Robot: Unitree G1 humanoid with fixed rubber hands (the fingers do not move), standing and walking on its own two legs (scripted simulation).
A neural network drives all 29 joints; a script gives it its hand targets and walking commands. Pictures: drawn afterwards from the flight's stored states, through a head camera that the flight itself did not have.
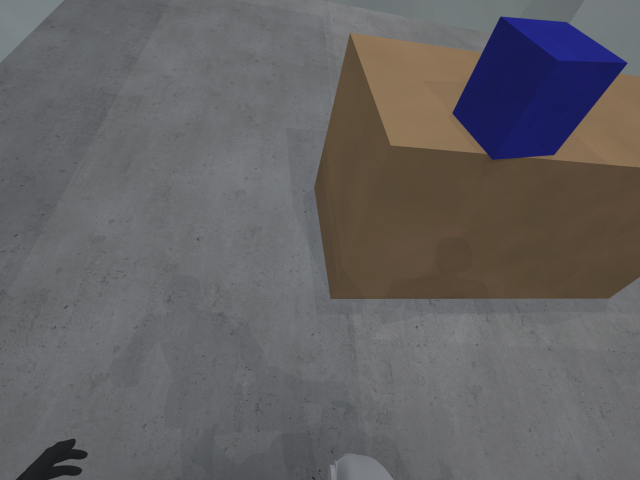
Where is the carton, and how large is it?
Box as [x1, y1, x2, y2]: [452, 17, 626, 159]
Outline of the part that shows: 500,17 452,113 492,159 554,154 626,64 626,62 566,22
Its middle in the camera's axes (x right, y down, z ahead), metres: +0.52 -0.38 +0.96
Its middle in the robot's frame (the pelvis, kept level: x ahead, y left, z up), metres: +0.98 -0.52 +0.07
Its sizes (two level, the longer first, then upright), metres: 0.210 0.200 0.250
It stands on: a pedestal, 0.70 m high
